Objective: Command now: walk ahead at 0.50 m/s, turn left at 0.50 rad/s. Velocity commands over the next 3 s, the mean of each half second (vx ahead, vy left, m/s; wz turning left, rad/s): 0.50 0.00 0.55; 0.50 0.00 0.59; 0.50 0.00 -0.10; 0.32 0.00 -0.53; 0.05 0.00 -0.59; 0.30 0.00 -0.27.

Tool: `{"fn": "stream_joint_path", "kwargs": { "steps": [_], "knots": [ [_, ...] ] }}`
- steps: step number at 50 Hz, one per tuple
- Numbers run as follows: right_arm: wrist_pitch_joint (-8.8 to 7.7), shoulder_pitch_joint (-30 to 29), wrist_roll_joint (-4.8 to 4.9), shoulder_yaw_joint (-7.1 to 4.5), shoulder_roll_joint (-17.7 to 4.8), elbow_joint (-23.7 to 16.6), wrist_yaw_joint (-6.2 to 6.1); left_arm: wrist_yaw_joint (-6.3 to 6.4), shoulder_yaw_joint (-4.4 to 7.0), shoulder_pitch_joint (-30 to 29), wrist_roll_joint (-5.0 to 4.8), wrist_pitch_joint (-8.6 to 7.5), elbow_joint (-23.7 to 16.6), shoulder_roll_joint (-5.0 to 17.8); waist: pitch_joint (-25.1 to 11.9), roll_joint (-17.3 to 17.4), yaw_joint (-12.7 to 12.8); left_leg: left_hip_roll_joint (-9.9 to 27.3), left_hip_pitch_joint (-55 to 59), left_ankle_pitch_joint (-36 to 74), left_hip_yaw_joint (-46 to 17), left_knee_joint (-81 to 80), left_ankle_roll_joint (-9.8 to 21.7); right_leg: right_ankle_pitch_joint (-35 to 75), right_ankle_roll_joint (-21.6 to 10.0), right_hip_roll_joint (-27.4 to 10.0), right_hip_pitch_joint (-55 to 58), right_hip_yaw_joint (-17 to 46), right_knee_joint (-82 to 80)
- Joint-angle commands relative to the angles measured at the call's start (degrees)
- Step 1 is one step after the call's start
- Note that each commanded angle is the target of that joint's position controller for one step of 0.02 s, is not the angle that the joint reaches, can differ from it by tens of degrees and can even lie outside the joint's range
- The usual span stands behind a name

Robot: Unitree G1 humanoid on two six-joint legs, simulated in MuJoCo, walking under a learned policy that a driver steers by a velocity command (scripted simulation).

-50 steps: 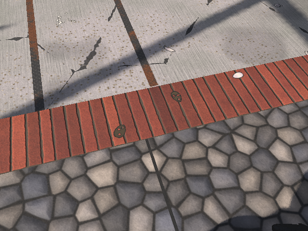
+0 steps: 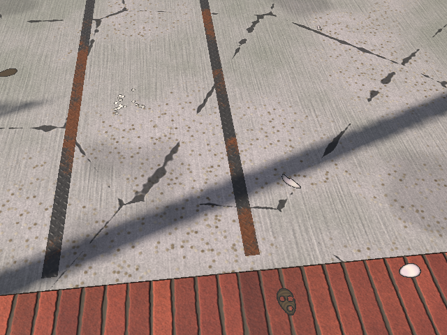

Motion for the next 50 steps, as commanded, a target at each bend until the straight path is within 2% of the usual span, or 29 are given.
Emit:
{"fn": "stream_joint_path", "kwargs": {
  "steps": [1,2,3,4,5,6,7,8,10,12,14,19,21,23,24,25,26,27,29,30,33,39,40,42,44,46,48,49,50],
  "knots": [
    [-1.62,-0.3,1.85,-2.40,-8.3,-4.2,-0.43,0.19,2.52,0.1,0.66,-0.07,-1.9,12.8,0.5,-4.5,-5.3,-6.9,10.4,-1.9,5.8,-1.9,3.7,66.1,-9.8,-15.0,-3.6,-0.9,12.6],
    [-2.33,8.2,2.35,-3.70,-11.3,-1.6,-1.14,-0.12,2.13,0.6,2.00,-0.33,-2.3,12.4,-4.8,-3.3,-7.7,-8.1,26.0,3.7,4.0,2.2,6.2,65.7,-7.4,-12.2,-12.7,-2.4,24.4],
    [-2.08,21.1,2.56,-4.64,-13.4,1.1,-2.43,-0.68,-0.15,6.6,2.77,-1.04,-3.8,6.7,-20.0,6.7,-9.1,1.4,57.1,6.1,-14.8,4.0,16.2,45.5,-1.7,-6.5,-35.4,-1.1,43.2],
    [-0.92,32.7,1.17,-4.16,-13.3,4.9,-2.62,-2.78,-0.37,4.1,1.82,-1.09,-2.8,6.6,-26.5,7.2,-14.6,12.9,68.0,9.7,-39.0,-8.0,23.6,-7.8,1.7,4.2,-45.7,6.1,61.9],
    [-2.63,35.3,-0.29,-5.15,-14.4,8.1,-2.76,-3.08,-0.73,-8.0,-1.53,-1.28,-6.9,4.4,-12.6,3.0,-17.6,13.0,62.8,5.9,-37.8,-11.7,17.6,-7.0,-0.7,3.3,-59.7,17.0,70.0],
    [-3.93,30.2,0.73,-5.58,-14.3,7.9,-2.72,-1.95,-0.84,-14.4,-1.66,-1.97,-8.9,5.3,-1.9,3.7,-16.6,12.2,50.4,3.5,-31.8,-12.3,15.0,-4.8,-1.1,-1.4,-64.2,19.9,70.8],
    [-4.42,24.2,1.10,-3.56,-9.1,7.4,-2.38,-0.31,-0.42,-12.9,0.19,-1.77,-9.6,7.3,-3.1,2.3,-11.8,10.9,41.0,3.0,-28.9,-14.0,14.9,-2.2,-2.4,-3.4,-58.4,20.4,66.0],
    [-4.63,18.2,1.45,-2.15,-5.2,6.7,-1.95,0.92,-0.88,-10.8,0.95,-1.42,-9.4,5.6,-1.4,2.1,-7.3,9.8,30.4,3.9,-25.5,-16.0,14.5,1.0,-3.0,-5.4,-52.1,19.8,61.8],
    [-4.37,9.6,1.24,-0.77,-3.1,3.2,-1.40,2.25,-1.67,-8.0,0.81,0.28,-9.4,3.1,-0.7,2.0,-1.2,7.9,15.5,0.4,-23.3,-22.0,14.6,0.1,-2.1,-6.5,-42.0,18.3,55.1],
    [-5.03,5.7,0.82,-1.41,-6.2,0.9,-0.87,2.27,-1.97,-7.5,-0.46,1.47,-9.5,3.6,0.0,1.1,-0.6,4.6,7.7,-4.6,-18.8,-24.2,12.9,5.4,-0.1,-5.9,-38.0,15.1,46.1],
    [-5.25,7.9,0.28,-2.35,-9.0,1.3,0.31,1.76,-3.20,-12.3,-1.21,2.37,-11.0,1.4,1.4,1.0,-2.5,1.3,2.1,-1.9,-14.8,-24.0,11.3,12.5,1.5,-4.2,-32.3,11.4,34.7],
    [-4.16,17.3,0.30,-3.87,-10.6,3.2,2.22,1.39,-3.36,-22.2,-1.98,2.03,-13.0,4.6,0.8,2.3,-7.1,6.1,16.2,3.6,-22.4,-17.0,11.4,22.2,1.3,-1.9,-35.4,12.5,20.9],
    [-3.49,17.5,0.24,-3.99,-10.5,2.9,1.79,2.04,-2.68,-23.6,-2.46,0.94,-13.2,6.4,0.4,2.1,-6.3,6.3,21.0,5.9,-24.5,-14.0,9.4,22.1,-0.9,-1.3,-33.8,12.6,16.5],
    [-3.73,15.6,-0.78,-3.59,-9.2,2.3,1.44,3.05,-0.74,-12.3,-3.99,-0.84,-10.1,10.2,-5.4,0.5,-0.5,1.3,15.6,13.7,-21.9,-2.7,3.6,27.2,-7.1,-3.3,-14.8,13.1,18.6],
    [-4.56,18.3,-1.16,-1.72,-2.4,0.4,1.20,3.52,0.23,0.4,-3.42,-1.75,-7.5,13.5,-17.9,-10.4,1.8,-7.8,6.9,1.0,-15.0,14.5,-1.3,37.8,-18.7,-14.6,5.4,26.3,18.9],
    [-5.53,23.9,-1.54,-0.60,1.3,0.1,1.22,2.90,-0.57,8.9,-2.86,-0.93,-5.8,11.5,-28.6,-19.0,2.8,-13.0,-10.7,-32.5,-11.1,31.2,-3.9,24.6,-28.7,-27.2,24.3,50.0,11.6],
    [-4.98,14.3,-0.67,-1.98,-4.0,0.1,1.25,2.90,-0.24,7.5,-2.09,-0.92,-5.0,9.7,-10.6,-7.3,5.3,-6.7,-21.2,-28.1,-10.0,40.9,-2.7,8.8,-21.3,-25.2,11.2,48.9,6.5],
    [-4.33,12.1,-0.09,-2.14,-4.5,0.6,-0.16,2.94,-0.79,-0.3,-2.91,-0.71,-6.5,7.1,-3.3,-4.9,2.2,-2.4,-20.5,-20.9,-8.0,42.1,-1.9,-1.1,-16.4,-22.8,-1.6,40.0,4.0],
    [-3.44,11.6,-1.33,-1.57,-3.2,1.5,-1.39,3.90,-2.83,-5.9,-3.45,-0.32,-7.9,0.3,-3.3,-4.5,-1.0,2.9,-11.5,-13.5,-7.3,35.6,-1.9,8.3,-14.0,-19.0,-11.8,30.1,-0.7],
    [-3.12,9.8,-1.85,-0.95,-1.8,1.3,-0.89,4.48,-2.85,-7.2,-3.14,-0.37,-8.1,-0.3,-3.2,-4.1,-1.6,4.0,-8.9,-14.1,-6.4,34.4,-2.6,14.0,-13.9,-18.3,-13.7,26.5,-2.3],
    [-2.83,5.5,-0.03,-0.41,-1.0,-0.1,0.69,5.48,-1.00,-7.0,-2.16,-1.79,-7.0,3.0,-2.1,-3.3,-1.2,5.1,-8.5,-11.3,-4.3,25.4,-4.4,24.1,-14.1,-16.2,-14.2,15.8,-4.6],
    [-1.40,2.0,0.05,0.00,-1.2,-2.1,2.61,2.96,0.26,-2.1,-0.21,-1.72,-3.4,5.6,0.3,-4.2,-1.8,4.5,-3.7,3.4,-1.1,14.7,-2.9,38.9,-13.6,-15.5,-17.5,2.9,-3.7],
    [-1.18,4.8,-0.32,-0.07,-1.5,-1.7,2.51,2.76,0.10,-1.5,1.15,-1.93,-2.7,5.3,0.2,-4.9,-2.9,5.4,-4.0,7.5,-4.1,20.2,-2.2,39.0,-13.8,-17.5,-16.3,3.7,-1.8],
    [-1.35,3.3,-0.60,-0.86,-3.3,-2.4,1.88,2.68,0.27,-2.8,0.42,-2.29,-2.7,5.9,1.6,-3.9,-3.0,5.3,-8.6,5.0,-4.2,17.7,-1.3,36.8,-12.8,-18.1,-10.8,2.8,-0.1],
    [-1.66,2.3,-1.17,-1.35,-3.9,-3.7,1.87,3.39,0.50,-2.0,1.06,-2.40,-2.7,7.5,1.4,-4.0,-2.4,3.4,-4.5,0.3,-0.8,21.3,-0.4,38.1,-11.1,-16.8,-11.0,0.2,4.3],
    [-2.09,0.9,0.20,-2.21,-5.5,-5.5,1.41,3.59,1.68,-3.7,-0.35,-2.20,-3.2,11.1,2.7,-6.0,-3.0,1.2,1.6,-10.3,2.2,14.4,-0.1,49.4,-9.5,-17.2,-11.2,-1.8,7.7],
    [-3.31,9.0,1.77,-3.88,-7.8,-3.4,0.54,2.95,3.01,-3.7,0.06,-1.22,-3.0,15.0,0.5,-4.9,-6.8,-4.8,15.7,-7.3,7.1,6.6,1.0,59.3,-8.2,-16.3,-12.5,-4.6,21.8],
    [-4.75,17.5,1.49,-5.79,-11.3,-0.3,-0.82,1.60,2.49,-1.2,1.43,-1.09,-2.0,13.2,-3.4,-2.7,-9.3,-8.7,30.2,-2.9,8.0,3.5,3.8,53.0,-6.6,-13.2,-20.1,-4.7,35.8],
    [-5.08,26.2,0.27,-6.69,-15.1,2.0,-3.00,0.16,-0.06,5.8,3.96,-1.22,-3.1,2.4,-14.7,12.8,-6.5,0.6,55.8,16.0,-12.0,5.5,17.4,4.2,0.2,-5.0,-41.4,-2.6,59.8]
  ]
}}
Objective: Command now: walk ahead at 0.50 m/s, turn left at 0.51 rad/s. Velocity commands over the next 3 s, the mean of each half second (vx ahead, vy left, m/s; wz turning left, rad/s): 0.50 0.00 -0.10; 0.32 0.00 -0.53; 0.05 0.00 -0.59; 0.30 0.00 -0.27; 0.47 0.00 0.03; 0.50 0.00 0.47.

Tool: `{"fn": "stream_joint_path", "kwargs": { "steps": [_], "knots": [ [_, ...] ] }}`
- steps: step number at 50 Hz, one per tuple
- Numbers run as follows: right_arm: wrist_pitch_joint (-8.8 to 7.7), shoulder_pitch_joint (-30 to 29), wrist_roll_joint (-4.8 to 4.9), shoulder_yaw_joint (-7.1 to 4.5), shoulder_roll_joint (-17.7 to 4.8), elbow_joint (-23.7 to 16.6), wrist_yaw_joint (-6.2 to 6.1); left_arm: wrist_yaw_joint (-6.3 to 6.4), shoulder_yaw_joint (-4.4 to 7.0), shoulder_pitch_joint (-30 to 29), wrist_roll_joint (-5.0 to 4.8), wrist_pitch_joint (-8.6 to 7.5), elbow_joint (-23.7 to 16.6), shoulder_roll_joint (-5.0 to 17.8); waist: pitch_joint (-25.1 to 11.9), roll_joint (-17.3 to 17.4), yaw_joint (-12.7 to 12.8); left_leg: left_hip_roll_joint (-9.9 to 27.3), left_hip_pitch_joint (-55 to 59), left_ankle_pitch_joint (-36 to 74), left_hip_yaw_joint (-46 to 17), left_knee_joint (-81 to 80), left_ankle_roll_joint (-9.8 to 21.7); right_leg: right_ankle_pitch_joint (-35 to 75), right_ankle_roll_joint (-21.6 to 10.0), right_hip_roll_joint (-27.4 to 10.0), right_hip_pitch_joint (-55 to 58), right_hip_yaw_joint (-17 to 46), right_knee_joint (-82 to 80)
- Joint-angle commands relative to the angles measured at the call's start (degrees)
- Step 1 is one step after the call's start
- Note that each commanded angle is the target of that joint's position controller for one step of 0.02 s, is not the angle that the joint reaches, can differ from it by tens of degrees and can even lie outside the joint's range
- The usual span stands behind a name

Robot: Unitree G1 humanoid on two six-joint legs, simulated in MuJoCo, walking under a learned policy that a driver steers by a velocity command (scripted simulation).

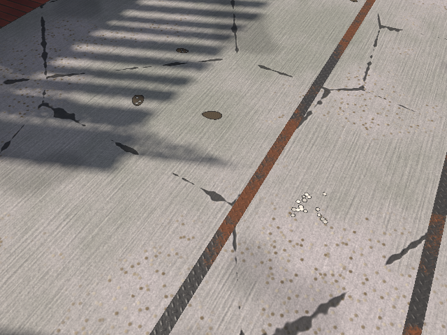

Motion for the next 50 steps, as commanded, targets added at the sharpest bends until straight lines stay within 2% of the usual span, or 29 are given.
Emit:
{"fn": "stream_joint_path", "kwargs": {
  "steps": [1,2,3,4,6,8,9,11,12,13,15,18,21,22,23,24,25,26,27,29,31,34,39,40,41,42,44,47,50],
  "knots": [
    [-1.73,29.9,-0.63,-4.14,-13.2,4.6,-3.04,-4.48,-1.08,-0.5,-0.53,-1.74,-8.2,0.4,-19.4,8.7,-11.6,13.7,59.7,26.1,-38.2,-16.4,24.2,-9.3,-1.2,11.7,-48.2,13.7,42.6],
    [-2.77,30.5,-0.83,-4.24,-10.0,6.7,-3.06,-4.84,-0.67,-17.2,-4.53,-1.96,-12.5,1.5,-0.5,4.2,-17.3,16.0,48.2,18.5,-37.8,-21.4,18.9,-6.1,-3.5,9.6,-62.0,20.7,41.3],
    [-2.82,25.6,0.77,-2.69,-5.9,7.0,-2.78,-3.39,0.16,-20.3,-4.46,-1.62,-13.9,3.4,3.2,2.9,-13.4,16.2,36.8,10.9,-33.7,-20.5,16.1,-1.0,-3.9,5.5,-59.1,22.0,39.6],
    [-2.24,21.4,1.30,-0.97,-2.2,6.4,-2.31,-2.13,0.88,-17.8,-3.02,-0.92,-13.0,5.2,2.3,2.2,-9.4,15.3,26.5,11.0,-29.8,-18.6,15.7,1.6,-3.8,3.5,-53.5,22.3,38.6],
    [-0.64,12.3,0.22,1.30,0.6,4.8,-1.79,-1.97,-0.26,-10.6,-0.78,1.01,-9.7,1.7,5.3,1.8,-1.7,12.7,4.0,5.2,-20.8,-19.6,12.3,10.4,-5.9,1.4,-42.5,21.9,32.3],
    [-1.28,6.4,-1.26,3.37,3.8,2.5,-3.88,-2.89,-0.96,-8.9,1.36,1.37,-8.5,-0.6,3.8,1.9,-0.4,8.7,-4.9,1.7,-14.2,-19.8,9.2,33.5,-7.8,0.9,-37.6,22.1,19.5],
    [-1.68,6.8,-1.42,3.04,1.3,1.9,-4.90,-3.22,-0.69,-9.6,0.30,1.16,-8.7,0.3,-0.2,1.5,-1.4,4.8,-7.1,-0.5,-8.2,-16.3,7.6,47.0,-7.2,2.4,-30.8,19.4,10.1],
    [-1.66,12.5,-2.33,2.50,-2.9,4.5,-4.67,-3.69,-0.92,-15.1,-2.23,1.35,-10.4,0.1,1.9,2.5,-3.5,4.7,-11.1,-2.7,-5.8,-16.3,7.3,55.8,-5.1,4.9,-23.8,15.8,4.4],
    [-1.28,11.5,6.43,-0.49,-8.4,5.9,-6.84,-2.03,0.86,-19.6,-10.86,1.90,-12.7,3.0,4.8,2.9,-2.3,6.5,-13.1,3.4,-7.8,-15.2,7.5,54.6,-4.7,7.3,-23.4,19.3,1.5],
    [-1.11,13.7,7.30,-0.26,-8.4,6.8,-7.48,-1.66,0.43,-21.6,-11.51,2.00,-13.5,3.0,4.6,1.7,-3.5,7.7,-8.5,4.6,-7.7,-12.5,6.9,53.7,-4.3,7.6,-25.8,19.8,-0.7],
    [-0.14,18.0,5.91,-0.38,-5.6,8.8,-7.90,-2.46,0.12,-25.2,-9.13,2.21,-14.8,1.3,5.1,0.0,-6.8,9.4,2.2,4.8,-7.4,-5.9,5.6,54.8,-4.9,7.2,-33.0,20.0,-6.1],
    [1.72,20.6,4.14,-0.65,-2.6,10.1,-7.95,-4.69,-0.11,-27.0,-9.09,2.25,-14.6,-1.0,5.6,0.6,-8.7,10.9,14.4,7.3,-8.4,2.9,4.6,53.5,-5.7,5.2,-39.2,20.4,-12.8],
    [2.74,16.9,3.80,-1.37,-3.7,9.1,-6.47,-4.40,2.83,-5.7,-7.42,2.61,-7.2,3.3,-2.7,-1.6,1.5,7.9,9.5,29.1,-1.5,28.2,2.6,46.4,-9.2,9.7,-13.0,12.0,-16.0],
    [0.76,19.0,2.98,-1.49,-2.2,7.8,-5.16,-3.56,4.48,3.2,-6.93,2.79,-4.9,7.7,-9.1,-11.0,3.5,1.3,-12.3,4.4,3.0,54.5,-2.0,67.6,-14.8,3.3,11.8,20.7,-3.9],
    [-1.24,24.3,3.04,-0.01,-1.4,5.8,-3.92,-3.54,4.16,6.0,-7.64,2.75,-4.9,9.0,-18.7,-14.2,2.2,0.0,-29.1,-23.7,-3.3,65.4,-3.4,65.8,-24.4,-5.9,27.4,39.1,2.5],
    [-2.36,19.4,4.49,-0.74,-5.6,2.7,-3.77,-2.72,5.24,7.6,-8.64,3.61,-5.4,10.5,-23.7,-11.5,5.2,0.5,-32.2,-22.0,-7.1,65.5,-4.3,45.9,-28.7,-9.5,28.3,49.2,-5.8],
    [-2.85,13.9,7.61,0.22,-3.0,-1.2,-4.00,-0.98,6.33,5.8,-8.32,4.02,-4.1,13.7,-19.9,-10.8,3.4,1.2,-42.1,-14.6,-8.1,62.7,-4.9,10.3,-29.8,-13.4,26.3,62.6,-16.4],
    [-2.59,6.3,6.62,-0.31,-4.1,-1.8,-5.50,0.52,4.84,-1.4,-7.00,3.94,-7.0,7.8,-14.4,0.8,2.9,3.7,-43.7,-6.3,-9.0,59.1,-4.3,0.7,-25.7,-13.8,17.1,64.7,-20.9],
    [-1.70,5.7,5.69,-1.03,-6.5,-2.1,-6.54,0.80,3.91,-8.2,-6.24,3.09,-9.0,6.7,-9.1,3.3,-1.5,5.1,-38.2,1.0,-10.7,48.0,-4.1,4.7,-24.7,-13.6,3.8,63.6,-22.1],
    [0.60,5.7,2.33,-2.05,-5.9,-1.8,-7.51,0.71,3.30,-15.6,-6.93,2.62,-10.9,5.0,1.3,3.7,-7.1,7.3,-22.0,2.9,-10.1,27.6,-7.2,20.7,-21.3,-4.0,-22.7,47.3,-23.0],
    [0.60,2.4,0.68,-1.71,-3.1,-3.2,-7.63,1.14,3.88,-15.6,-6.76,2.22,-11.8,6.6,0.6,0.5,-6.2,4.8,-6.1,11.1,-5.2,12.0,-8.4,33.9,-18.4,4.4,-35.3,34.5,-22.8],
    [0.39,-5.1,2.69,-0.97,-0.1,-5.7,-6.76,2.29,4.85,-7.1,-8.24,3.32,-9.4,7.7,-2.2,-2.8,-1.8,-0.5,3.0,23.1,-4.1,-4.8,-9.2,38.8,-16.5,6.4,-31.9,32.1,-20.4],
    [0.49,-5.3,2.98,-2.83,-4.2,-6.7,-5.70,3.13,5.45,-5.5,-9.17,5.99,-10.6,5.4,-5.0,-4.7,-2.9,-2.1,7.0,21.8,-7.2,-19.2,-6.1,32.3,-10.9,7.5,-18.3,39.6,-8.4],
    [0.31,-2.3,2.59,-3.44,-5.6,-6.1,-5.81,3.01,5.04,-6.5,-8.83,6.04,-11.6,3.4,-6.5,-3.7,-4.5,1.5,14.3,27.1,-8.4,-21.2,-4.2,27.9,-8.5,10.0,-21.3,37.8,-2.3],
    [0.65,3.9,1.55,-4.06,-8.5,-5.7,-6.33,2.81,4.08,-5.8,-7.63,5.93,-13.0,0.1,-12.7,3.5,-6.0,13.1,29.6,45.4,-16.9,-17.0,0.4,8.3,-4.9,14.5,-31.0,31.3,12.7],
    [1.34,6.7,1.68,-4.26,-9.8,-5.2,-5.95,2.25,3.31,3.2,-8.03,5.45,-14.2,0.8,-22.0,16.9,-3.1,27.3,42.5,51.3,-32.6,-14.8,11.4,-14.9,-2.8,18.2,-41.2,29.2,26.1],
    [2.73,2.4,2.89,-3.63,-5.4,-6.9,-6.05,2.20,5.05,-2.3,-8.07,6.72,-14.2,9.0,-16.6,9.9,-5.0,23.2,34.8,26.5,-30.5,-19.2,10.3,-5.6,0.5,10.8,-47.9,24.4,36.9],
    [4.95,-5.7,1.86,-3.02,-4.8,-7.1,-6.19,2.86,5.36,-5.6,-8.37,9.96,-15.5,6.6,-5.2,7.3,-1.5,15.5,14.7,16.8,-17.8,-25.0,7.1,2.8,2.0,7.8,-42.4,20.3,33.6],
    [4.77,-7.1,1.90,-3.69,-6.3,-6.6,-6.08,2.72,4.88,-5.6,-7.78,9.94,-15.9,3.7,-4.4,8.0,-0.7,13.8,9.6,21.2,-10.5,-27.2,7.8,6.6,1.9,7.8,-36.5,17.3,26.4]
  ]
}}
Over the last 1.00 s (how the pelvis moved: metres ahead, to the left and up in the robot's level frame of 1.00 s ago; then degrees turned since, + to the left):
0.56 0.16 -0.01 36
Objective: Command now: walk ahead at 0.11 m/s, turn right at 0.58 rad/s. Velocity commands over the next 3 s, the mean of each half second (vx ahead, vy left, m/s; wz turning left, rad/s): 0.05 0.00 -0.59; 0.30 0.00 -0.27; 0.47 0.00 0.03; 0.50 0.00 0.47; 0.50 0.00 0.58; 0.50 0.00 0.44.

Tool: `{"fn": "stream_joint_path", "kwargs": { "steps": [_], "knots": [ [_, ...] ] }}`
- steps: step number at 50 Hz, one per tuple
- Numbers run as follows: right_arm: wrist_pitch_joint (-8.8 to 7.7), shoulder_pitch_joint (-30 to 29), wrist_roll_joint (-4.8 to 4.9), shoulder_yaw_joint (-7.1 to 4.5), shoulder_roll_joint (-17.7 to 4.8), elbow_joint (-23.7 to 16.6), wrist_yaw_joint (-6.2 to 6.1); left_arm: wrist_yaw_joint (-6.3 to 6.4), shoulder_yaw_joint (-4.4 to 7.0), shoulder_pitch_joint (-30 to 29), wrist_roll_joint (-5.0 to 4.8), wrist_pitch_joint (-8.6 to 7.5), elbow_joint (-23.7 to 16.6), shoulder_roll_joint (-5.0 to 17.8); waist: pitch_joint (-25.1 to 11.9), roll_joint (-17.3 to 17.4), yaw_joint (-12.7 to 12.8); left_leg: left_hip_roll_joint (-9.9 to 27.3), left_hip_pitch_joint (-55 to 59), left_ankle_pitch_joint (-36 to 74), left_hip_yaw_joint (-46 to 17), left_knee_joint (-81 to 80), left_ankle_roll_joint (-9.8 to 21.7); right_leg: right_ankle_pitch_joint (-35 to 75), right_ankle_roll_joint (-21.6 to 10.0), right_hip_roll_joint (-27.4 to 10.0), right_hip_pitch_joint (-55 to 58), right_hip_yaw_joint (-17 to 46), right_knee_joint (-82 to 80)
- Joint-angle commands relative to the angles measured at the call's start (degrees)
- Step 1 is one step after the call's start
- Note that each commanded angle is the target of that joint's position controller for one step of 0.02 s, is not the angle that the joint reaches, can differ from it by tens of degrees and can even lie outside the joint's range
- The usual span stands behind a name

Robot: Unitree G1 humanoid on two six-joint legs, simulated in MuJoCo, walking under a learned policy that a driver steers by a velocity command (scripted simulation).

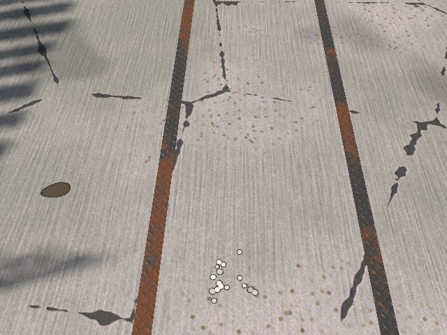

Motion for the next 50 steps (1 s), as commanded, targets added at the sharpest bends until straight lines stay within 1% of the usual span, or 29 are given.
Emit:
{"fn": "stream_joint_path", "kwargs": {
  "steps": [1,4,7,8,10,11,12,13,14,15,16,17,18,21,25,26,28,31,33,34,35,36,37,38,40,42,45,47,50],
  "knots": [
    [-0.48,-2.3,0.26,-3.00,-9.9,-3.3,-0.27,-0.11,0.28,2.9,0.53,-0.07,-3.6,0.9,-7.3,9.5,0.8,13.6,7.8,11.1,-8.5,-10.6,11.4,4.3,0.3,-2.4,1.2,-1.4,-5.6],
    [-0.07,-2.5,1.03,-3.50,-11.1,-2.5,-0.53,-0.82,0.05,-0.1,0.59,-0.19,-4.9,1.2,-9.4,9.8,0.1,15.5,9.2,10.4,-6.2,-10.8,11.8,7.7,-0.4,-3.6,5.7,-1.9,-13.8],
    [0.62,-1.5,1.63,-3.96,-12.4,-1.6,-0.54,-1.71,0.50,-2.1,0.53,0.17,-6.0,2.6,-9.0,10.7,-0.5,16.9,10.3,5.8,-4.9,-10.3,10.9,7.5,-1.8,-3.2,9.1,-3.2,-20.1],
    [0.81,-1.0,1.85,-4.12,-12.9,-1.3,-0.49,-1.96,0.72,-2.4,0.49,0.26,-6.3,2.9,-8.7,11.0,-0.6,17.2,10.9,4.5,-4.5,-9.5,10.3,7.3,-2.6,-2.9,10.2,-3.8,-22.9],
    [1.33,-1.2,2.69,-4.27,-13.2,-0.7,-0.61,-2.38,1.06,-0.6,0.67,0.20,-5.9,2.5,-8.3,10.5,0.8,16.5,10.5,1.5,-2.7,-5.9,7.8,11.3,-4.9,-1.2,15.5,-6.0,-31.9],
    [1.64,0.1,2.76,-4.07,-12.1,-0.1,-0.66,-2.27,1.52,1.1,0.86,0.15,-5.1,3.0,-8.3,9.1,1.1,15.0,8.8,-1.2,-0.9,-2.4,5.5,13.1,-6.5,0.1,19.7,-6.2,-35.9],
    [1.96,2.2,2.19,-3.67,-10.1,0.8,-0.45,-1.82,2.38,2.7,1.11,-0.04,-5.0,5.6,-6.8,2.2,0.9,11.6,2.7,-7.2,3.6,6.6,1.1,19.9,-9.2,-3.8,25.2,1.2,-42.5],
    [1.86,2.7,-0.61,-2.52,-6.9,-1.6,0.16,-0.78,3.66,2.9,1.12,-0.19,-6.5,12.7,-5.3,-17.0,-1.8,2.8,-14.6,-28.0,9.3,26.3,-5.1,39.3,-16.8,-18.6,33.3,22.3,-44.2],
    [1.21,-3.0,0.01,-3.15,-9.3,-3.4,-0.30,-1.27,3.49,4.3,3.32,-1.15,-7.6,12.9,-8.3,-15.0,3.4,-0.7,-19.4,-31.2,-1.1,35.6,-4.8,36.0,-24.2,-22.5,29.7,28.7,-47.6],
    [1.21,-4.6,1.27,-3.80,-11.3,-3.1,-0.64,-1.48,2.94,2.5,3.70,-2.23,-7.5,11.2,-6.9,-9.0,2.6,0.3,-19.9,-26.7,-3.9,39.4,-4.0,32.4,-22.3,-19.3,28.7,24.5,-48.0],
    [1.48,-3.1,1.43,-4.15,-11.5,-2.1,-1.05,-1.22,2.43,-0.9,2.43,-2.75,-7.6,9.3,-6.1,-5.9,0.5,1.0,-20.4,-21.4,-4.8,39.2,-3.5,31.3,-18.8,-16.3,28.1,20.6,-47.1],
    [1.77,-2.1,0.94,-4.24,-11.3,-0.9,-1.53,-0.90,1.76,-3.1,1.16,-2.66,-8.0,7.2,-6.6,-4.1,-0.2,1.6,-19.6,-18.3,-5.3,38.5,-3.7,31.1,-16.5,-14.6,27.9,18.4,-46.5],
    [1.89,-1.3,0.61,-4.33,-11.3,-0.8,-1.64,-0.52,1.49,-4.5,0.62,-2.43,-8.3,6.8,-6.9,-4.5,-0.9,1.3,-17.6,-15.8,-5.3,38.5,-4.1,33.2,-15.9,-13.4,26.4,16.9,-46.1],
    [1.53,-1.3,1.26,-3.84,-9.7,-1.0,-0.98,0.15,1.38,-3.7,0.96,-2.09,-8.0,6.6,-8.2,-4.5,-1.1,-0.3,-14.7,-12.0,-5.3,34.9,-4.7,35.4,-15.6,-11.3,27.0,15.9,-45.6],
    [1.10,-3.8,1.57,-3.15,-8.7,-1.8,-0.39,0.73,1.96,-3.0,0.66,-1.44,-7.8,7.7,-7.6,-6.1,0.1,-1.3,-11.2,-11.0,-6.2,23.1,-5.4,28.7,-15.6,-10.2,27.0,18.5,-45.0],
    [0.93,-3.7,1.73,-3.10,-9.0,-1.7,-0.08,0.68,2.08,-2.5,0.60,-1.35,-7.7,7.9,-8.2,-6.2,0.5,-1.5,-9.5,-11.1,-6.2,20.6,-5.3,21.1,-15.9,-9.9,26.2,19.7,-46.0],
    [0.53,-3.4,2.25,-3.07,-9.5,-1.5,0.75,0.25,1.77,-2.3,0.63,-1.42,-7.5,7.4,-7.0,-7.6,1.2,-1.6,-6.4,-11.9,-5.0,15.9,-4.5,5.2,-16.4,-9.6,23.5,21.8,-48.2],
    [-1.02,-3.3,2.56,-2.94,-9.6,-1.9,2.06,-0.41,1.04,-0.8,0.78,-1.87,-6.6,6.5,-5.2,-8.5,1.8,-2.1,-0.3,-14.3,-3.1,9.8,-2.3,-3.3,-16.6,-9.6,20.4,24.6,-48.6],
    [-2.43,0.2,2.44,-2.74,-8.3,-0.7,2.76,-0.45,0.31,-1.1,0.68,-2.19,-6.1,5.4,-4.4,-6.8,-0.7,-2.4,8.6,-9.1,-1.5,0.0,-0.2,-7.0,-15.0,-7.7,16.9,24.4,-47.0],
    [-2.93,2.4,2.03,-2.87,-8.4,0.1,2.72,-0.36,-0.17,-1.2,0.91,-2.46,-6.1,4.1,-4.3,-5.4,-1.8,-1.2,14.0,-8.2,-2.2,-3.1,0.9,-7.2,-13.1,-5.8,14.1,23.3,-44.6],
    [-3.37,7.6,1.25,-3.28,-10.5,1.0,2.45,-0.34,-1.05,-2.2,1.12,-2.98,-6.6,1.3,-5.4,-0.5,-3.6,5.8,21.9,-10.5,-9.7,-5.3,3.4,-7.0,-10.2,-2.4,7.8,19.1,-35.2],
    [-3.41,12.4,0.15,-4.63,-16.4,2.8,2.45,-0.34,-1.48,-2.7,0.41,-3.92,-8.8,-0.6,-4.8,13.3,-2.9,14.8,26.0,-22.2,-26.9,-11.5,9.8,-5.8,-6.9,5.9,-3.1,6.7,-22.0],
    [-3.87,14.1,0.37,-5.04,-16.5,3.0,2.78,-0.04,-0.19,-6.2,-0.11,-4.87,-9.9,4.5,0.9,14.6,-5.0,21.9,24.6,-29.3,-39.9,-16.1,15.8,-9.4,-5.7,4.1,-12.8,7.1,-13.0],
    [-4.21,12.6,1.23,-4.24,-13.9,2.6,2.42,-0.19,0.71,-5.9,-0.39,-5.43,-8.9,6.8,3.7,10.6,-4.0,21.1,23.8,-30.8,-37.2,-15.9,15.6,-5.0,-5.7,1.8,-15.6,9.1,-8.3],
    [-4.08,10.7,2.16,-3.39,-11.6,2.2,1.79,-0.99,0.57,-4.3,0.59,-5.84,-7.2,5.2,3.1,9.7,-2.5,16.3,25.4,-24.9,-28.7,-16.1,11.9,3.5,-4.8,-0.9,-16.9,6.2,-7.1],
    [-3.79,11.5,1.80,-2.82,-10.7,2.6,1.46,-1.78,0.09,-6.1,0.84,-6.57,-6.9,3.0,2.4,8.9,-3.0,13.2,24.1,-13.8,-21.4,-17.3,10.1,10.5,-3.9,-2.6,-14.0,3.0,-9.1],
    [-3.57,13.4,2.18,-2.74,-10.9,3.7,1.34,-2.13,-0.93,-9.7,0.77,-7.09,-7.4,0.0,2.1,8.9,-4.5,10.5,22.1,-3.1,-14.2,-18.1,9.8,17.0,-2.4,-3.3,-10.0,-0.9,-16.6],
    [-3.27,14.8,2.43,-2.81,-11.9,4.5,1.28,-2.59,-1.50,-12.6,0.64,-7.45,-7.9,-1.3,2.5,9.0,-5.6,9.7,20.5,1.3,-11.0,-17.8,9.5,20.2,-2.1,-3.0,-6.4,-2.3,-23.8],
    [-2.97,17.3,2.80,-2.92,-13.5,5.8,1.51,-3.52,-1.64,-15.8,0.07,-7.86,-8.4,-1.1,3.0,9.0,-6.7,10.5,19.4,3.5,-9.5,-17.0,9.4,22.3,-2.4,-2.0,-0.9,-3.8,-31.1]
  ]
}}
Over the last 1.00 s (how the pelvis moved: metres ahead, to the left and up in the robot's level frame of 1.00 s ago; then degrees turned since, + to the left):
0.53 -0.01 -0.11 -25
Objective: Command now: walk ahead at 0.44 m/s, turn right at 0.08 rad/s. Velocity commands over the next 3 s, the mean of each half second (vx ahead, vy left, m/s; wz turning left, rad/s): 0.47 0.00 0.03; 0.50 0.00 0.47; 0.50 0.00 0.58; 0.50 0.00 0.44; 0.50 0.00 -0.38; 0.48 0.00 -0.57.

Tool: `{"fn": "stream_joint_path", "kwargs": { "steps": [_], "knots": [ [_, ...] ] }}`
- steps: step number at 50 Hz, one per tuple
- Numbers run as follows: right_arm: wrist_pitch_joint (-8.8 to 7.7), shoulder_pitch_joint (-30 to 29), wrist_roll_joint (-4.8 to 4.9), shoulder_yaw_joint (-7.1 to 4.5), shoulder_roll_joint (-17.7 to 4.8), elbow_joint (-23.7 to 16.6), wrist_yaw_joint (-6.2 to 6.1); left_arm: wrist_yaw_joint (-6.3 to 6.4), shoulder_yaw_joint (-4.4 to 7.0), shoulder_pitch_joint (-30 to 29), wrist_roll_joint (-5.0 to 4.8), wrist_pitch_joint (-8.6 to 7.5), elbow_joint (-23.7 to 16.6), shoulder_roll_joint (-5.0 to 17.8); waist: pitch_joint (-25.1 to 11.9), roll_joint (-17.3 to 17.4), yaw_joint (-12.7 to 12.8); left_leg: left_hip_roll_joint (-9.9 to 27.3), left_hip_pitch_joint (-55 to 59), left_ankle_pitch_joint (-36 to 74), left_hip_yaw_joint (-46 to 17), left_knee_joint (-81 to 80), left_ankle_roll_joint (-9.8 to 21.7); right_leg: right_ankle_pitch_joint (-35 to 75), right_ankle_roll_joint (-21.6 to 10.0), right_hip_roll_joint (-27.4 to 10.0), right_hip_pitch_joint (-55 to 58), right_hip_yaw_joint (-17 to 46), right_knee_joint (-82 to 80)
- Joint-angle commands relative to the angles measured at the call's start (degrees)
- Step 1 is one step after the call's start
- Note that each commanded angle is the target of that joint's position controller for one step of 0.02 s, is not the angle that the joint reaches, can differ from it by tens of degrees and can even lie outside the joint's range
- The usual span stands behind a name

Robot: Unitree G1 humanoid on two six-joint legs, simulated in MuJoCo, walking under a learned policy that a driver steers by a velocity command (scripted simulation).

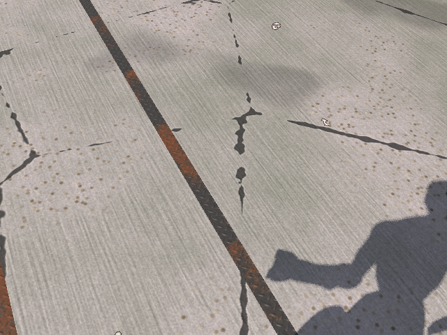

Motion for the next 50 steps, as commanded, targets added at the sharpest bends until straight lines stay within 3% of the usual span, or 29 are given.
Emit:
{"fn": "stream_joint_path", "kwargs": {
  "steps": [1,3,5,6,7,8,9,10,11,12,13,15,17,19,24,29,31,32,33,34,35,36,37,38,39,40,43,47,50],
  "knots": [
    [-0.53,0.1,0.55,-2.38,-11.3,-2.5,-0.03,-1.05,-0.35,-11.4,-0.49,-1.74,-6.8,1.5,4.2,9.4,-1.3,12.2,-2.8,14.5,-7.8,-5.4,9.1,2.3,-0.3,1.9,1.0,-3.3,-6.4],
    [-0.24,0.7,0.97,-2.43,-11.7,-1.9,0.03,-1.61,-0.10,-12.0,-0.75,-2.04,-7.3,2.4,4.7,9.6,-0.5,14.0,-0.9,17.8,-8.6,-4.1,8.8,0.7,-2.1,2.1,2.6,-3.2,-8.8],
    [0.16,-0.5,1.18,-2.70,-13.0,-1.7,-0.21,-1.60,0.86,-7.6,-0.59,-2.23,-6.4,4.4,2.2,10.1,3.3,14.2,0.5,31.8,-7.1,1.3,7.5,-0.7,-4.6,3.8,10.5,-4.5,-11.7],
    [0.26,-0.8,1.29,-2.52,-12.6,-1.7,-0.30,-1.25,1.97,-0.9,-0.33,-2.11,-4.3,6.3,-2.3,8.9,7.1,12.1,-0.7,41.6,-4.3,9.1,6.2,0.3,-6.3,5.2,20.8,-5.6,-13.6],
    [0.12,-1.5,0.65,-1.93,-11.4,-2.3,-0.43,-0.66,3.16,8.7,-0.17,-1.96,-1.9,9.0,-8.6,7.6,11.7,9.7,-8.1,40.6,-2.1,20.9,4.3,1.0,-8.6,2.1,36.0,-2.4,-11.9],
    [-0.69,1.5,-0.35,-0.06,-6.0,-4.7,-0.37,-0.12,4.36,17.6,1.33,-1.68,-0.6,14.9,-19.0,-4.5,12.9,2.7,-29.3,18.5,1.8,43.9,0.2,-6.6,-16.1,-14.2,59.2,21.0,-12.2],
    [-1.84,2.6,0.04,0.39,-5.5,-4.1,-0.19,-0.32,3.53,19.2,0.54,-1.55,0.5,12.8,-24.5,-13.7,12.2,-1.6,-37.5,-14.3,-4.6,54.9,-0.3,-15.0,-20.4,-20.4,61.1,40.7,-21.7],
    [-2.50,-1.6,1.58,-1.17,-10.8,-5.2,0.20,-0.29,2.15,14.8,0.30,-1.45,0.2,9.2,-14.8,-9.4,11.9,2.0,-43.4,-11.8,-5.6,59.2,0.2,-19.1,-18.0,-18.2,54.5,34.5,-23.4],
    [-2.80,-5.9,1.80,-1.02,-10.8,-6.2,0.41,-0.17,1.49,11.1,0.22,-1.28,-0.2,7.6,-8.2,-6.2,10.7,4.7,-43.7,-7.0,-3.7,57.8,0.8,-16.7,-16.2,-15.6,46.4,26.4,-24.3],
    [-2.86,-7.9,0.76,-0.93,-9.8,-6.6,0.33,-0.35,1.04,8.0,0.69,-1.30,0.0,6.6,-3.8,-2.5,9.0,6.4,-42.1,-2.9,-2.8,54.2,0.7,-11.8,-15.3,-13.1,38.7,21.6,-26.4],
    [-2.47,-7.9,-0.04,-1.22,-9.4,-6.5,0.24,-0.54,0.56,5.9,1.21,-1.68,-0.1,5.2,-1.9,-2.7,7.0,7.9,-39.1,-0.2,-3.2,51.3,0.5,-6.8,-14.6,-11.2,33.3,18.0,-28.1],
    [-1.42,-5.6,-0.03,-0.82,-7.1,-5.6,0.45,-0.66,0.57,4.1,1.01,-2.28,0.3,4.9,-1.1,-3.4,4.5,8.6,-35.3,2.3,-2.7,49.1,-0.3,-1.8,-15.2,-9.8,27.7,14.1,-31.0],
    [-0.45,-6.9,-0.22,-0.54,-6.2,-6.2,0.29,-0.53,0.77,4.1,0.69,-3.04,1.6,5.7,0.7,-2.5,3.5,8.9,-36.5,5.5,-2.1,45.3,-1.6,2.3,-15.5,-9.5,25.1,9.7,-32.9],
    [-0.13,-10.7,-0.40,-0.19,-5.8,-7.3,0.32,-0.16,0.98,5.1,0.96,-3.36,2.9,6.4,2.3,-1.4,4.5,9.1,-37.9,12.4,-2.2,38.7,-2.3,4.7,-14.8,-8.9,24.7,5.5,-33.9],
    [-0.53,-19.9,0.31,0.73,-4.8,-10.2,1.65,0.40,1.40,9.1,0.52,-3.29,5.8,8.9,4.0,-0.1,8.1,6.2,-34.6,24.5,-0.5,23.3,-0.9,5.8,-12.0,-8.9,27.1,-2.0,-34.8],
    [-0.31,-24.8,0.25,0.55,-5.8,-13.9,3.33,0.87,1.91,11.5,-0.08,-1.59,8.3,9.9,5.0,0.4,8.9,4.3,-38.4,17.2,0.3,18.0,2.0,12.1,-9.9,-12.6,39.7,-4.8,-29.8],
    [-0.12,-22.2,-0.02,-0.20,-7.4,-14.4,3.68,1.40,2.34,10.8,-0.01,-0.59,8.1,11.6,1.8,-1.5,6.9,1.0,-32.3,10.5,4.2,17.9,3.9,31.4,-8.4,-12.4,41.9,-6.9,-22.2],
    [0.07,-16.6,-0.06,-1.30,-9.1,-13.5,3.60,1.79,2.43,10.1,0.09,0.06,7.8,12.2,-2.0,-2.1,3.6,-1.5,-24.4,9.1,6.2,17.2,5.2,41.1,-7.2,-11.3,41.4,-8.7,-13.5],
    [0.27,-7.2,0.21,-3.07,-12.2,-11.2,3.03,2.36,1.98,10.2,0.37,0.48,7.2,11.4,-7.3,-0.9,-0.9,-3.4,-10.4,11.1,5.7,15.6,7.2,42.1,-5.2,-8.8,35.5,-10.8,-0.6],
    [0.62,0.8,-0.09,-5.02,-18.8,-10.3,2.10,2.51,0.56,13.6,1.41,-0.27,4.7,7.7,-15.1,8.3,-1.8,9.1,13.0,10.9,-15.5,16.2,14.3,21.9,-1.8,-3.9,14.1,-11.7,21.3],
    [0.33,0.1,1.12,-4.52,-18.9,-11.0,2.22,1.52,-1.38,15.2,2.18,-2.18,3.9,3.3,-22.8,16.6,0.9,19.1,25.3,1.2,-44.6,5.4,22.6,-25.5,0.7,7.1,-3.1,-2.6,37.3],
    [0.24,0.4,0.46,-3.20,-14.7,-11.4,2.21,0.41,0.00,10.5,0.11,-4.03,3.1,8.7,-21.4,11.5,-1.9,18.4,24.9,-3.1,-43.0,2.4,19.9,-24.4,-0.6,3.4,-9.2,5.4,40.5],
    [0.09,-1.9,-0.01,-2.73,-12.9,-11.4,1.98,0.08,-0.16,5.9,-1.31,-4.94,1.4,9.1,-13.5,8.1,-1.5,16.4,17.5,-0.1,-34.8,2.1,17.6,-20.3,-1.6,1.1,-10.9,4.1,38.4],
    [-0.03,-5.4,-0.24,-2.45,-12.1,-11.9,1.89,0.43,-0.39,3.9,-0.39,-5.35,0.8,8.3,-7.6,2.4,0.9,14.1,8.1,6.4,-28.7,1.4,16.2,-16.4,-1.7,-1.2,-9.6,3.4,32.8],
    [-0.20,-8.2,-0.65,-1.93,-10.5,-12.6,1.69,0.90,0.11,3.6,0.83,-5.02,0.8,8.8,-5.5,2.2,3.0,12.4,1.4,12.6,-24.5,0.5,15.4,-14.1,-1.4,-3.0,-5.7,3.4,28.1],
    [-0.18,-9.8,-1.06,-1.69,-10.1,-13.5,1.55,0.96,0.28,4.5,1.28,-4.36,0.7,8.7,-4.3,3.7,4.7,11.0,-3.2,16.1,-23.0,-0.9,15.5,-13.0,-0.9,-3.5,-2.5,3.5,26.3],
    [-0.43,-9.9,-0.56,-1.94,-10.7,-13.3,0.87,1.21,0.01,5.3,1.91,-2.69,0.6,6.9,-2.5,4.4,6.1,9.3,-9.9,21.9,-18.5,-3.1,16.2,-10.1,1.6,-3.2,-0.6,2.1,19.8],
    [0.05,-7.1,0.07,-2.43,-12.1,-11.8,-0.37,1.16,-0.95,-3.5,2.00,-2.66,-1.7,4.6,-0.3,5.2,3.3,5.1,-13.7,20.0,-13.4,-2.6,12.8,5.0,3.5,-0.7,1.5,1.3,2.7],
    [0.61,-4.1,0.38,-2.62,-12.7,-10.6,-0.72,0.42,-1.20,-9.0,1.12,-3.26,-3.0,4.4,0.1,6.3,0.9,4.8,-14.2,14.8,-14.8,-1.4,11.1,11.6,3.4,2.0,6.2,1.0,-6.2]
  ]
}}
Over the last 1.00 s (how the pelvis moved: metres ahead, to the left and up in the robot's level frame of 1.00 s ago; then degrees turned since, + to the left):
0.16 -0.06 0.01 -24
